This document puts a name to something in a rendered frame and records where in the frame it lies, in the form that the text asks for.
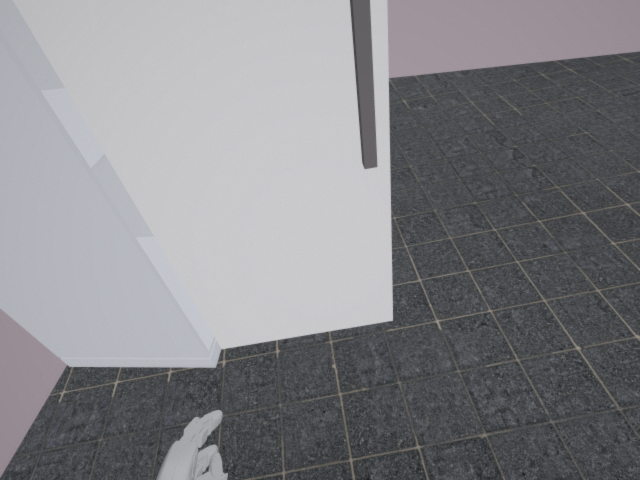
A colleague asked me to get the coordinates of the robot left hand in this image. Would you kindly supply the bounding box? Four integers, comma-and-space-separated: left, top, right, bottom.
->
156, 410, 228, 480

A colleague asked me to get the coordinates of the fridge door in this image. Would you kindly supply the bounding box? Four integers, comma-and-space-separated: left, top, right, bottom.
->
13, 0, 393, 349

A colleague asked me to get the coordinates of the handle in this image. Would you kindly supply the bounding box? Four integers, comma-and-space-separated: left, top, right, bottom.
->
350, 0, 377, 169

